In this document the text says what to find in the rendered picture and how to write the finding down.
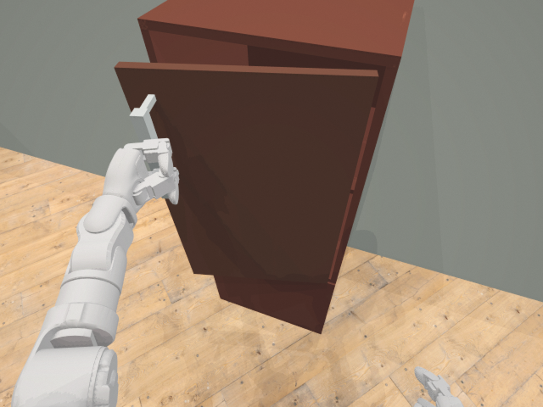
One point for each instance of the handle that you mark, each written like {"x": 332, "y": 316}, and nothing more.
{"x": 144, "y": 126}

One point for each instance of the robot left forearm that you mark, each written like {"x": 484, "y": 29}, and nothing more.
{"x": 85, "y": 311}

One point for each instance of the robot right hand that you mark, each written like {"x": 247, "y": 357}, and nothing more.
{"x": 438, "y": 390}

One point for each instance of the robot left upper arm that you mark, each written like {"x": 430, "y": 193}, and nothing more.
{"x": 70, "y": 377}

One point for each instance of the cupboard door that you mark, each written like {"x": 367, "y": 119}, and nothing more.
{"x": 266, "y": 159}

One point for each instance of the robot left hand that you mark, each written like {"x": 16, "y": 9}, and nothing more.
{"x": 127, "y": 176}

